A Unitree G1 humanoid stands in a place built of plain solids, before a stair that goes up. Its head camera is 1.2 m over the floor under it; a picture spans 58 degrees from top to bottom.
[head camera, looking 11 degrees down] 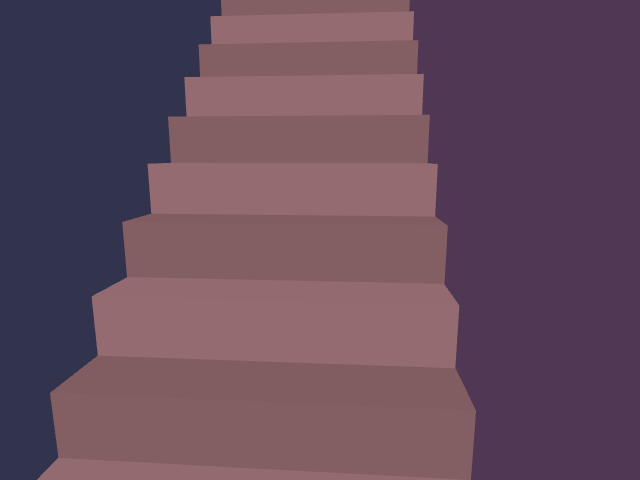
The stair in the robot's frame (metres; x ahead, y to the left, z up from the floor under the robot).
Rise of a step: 0.19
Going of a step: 0.22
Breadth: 1.10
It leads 4 degrees to the right of straight ahead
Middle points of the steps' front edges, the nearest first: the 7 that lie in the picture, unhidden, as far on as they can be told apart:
1.00 0.17 0.59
1.22 0.15 0.78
1.44 0.13 0.98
1.65 0.12 1.17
1.87 0.10 1.37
2.09 0.08 1.56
2.30 0.07 1.76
